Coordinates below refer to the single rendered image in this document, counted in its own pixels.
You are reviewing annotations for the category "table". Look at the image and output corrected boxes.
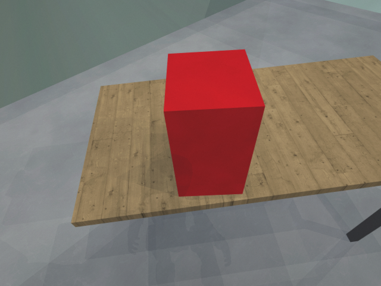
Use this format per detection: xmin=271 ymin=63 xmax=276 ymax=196
xmin=71 ymin=55 xmax=381 ymax=242

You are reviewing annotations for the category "carton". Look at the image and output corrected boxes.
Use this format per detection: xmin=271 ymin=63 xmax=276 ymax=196
xmin=164 ymin=49 xmax=265 ymax=197

